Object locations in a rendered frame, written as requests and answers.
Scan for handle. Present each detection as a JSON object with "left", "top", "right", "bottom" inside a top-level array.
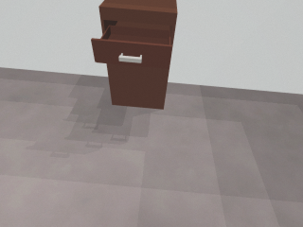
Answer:
[{"left": 118, "top": 53, "right": 142, "bottom": 63}]

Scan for drawer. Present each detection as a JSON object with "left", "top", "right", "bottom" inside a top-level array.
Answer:
[{"left": 91, "top": 25, "right": 172, "bottom": 69}]

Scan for cabinet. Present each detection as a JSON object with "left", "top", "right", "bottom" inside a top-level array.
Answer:
[{"left": 98, "top": 0, "right": 178, "bottom": 110}]

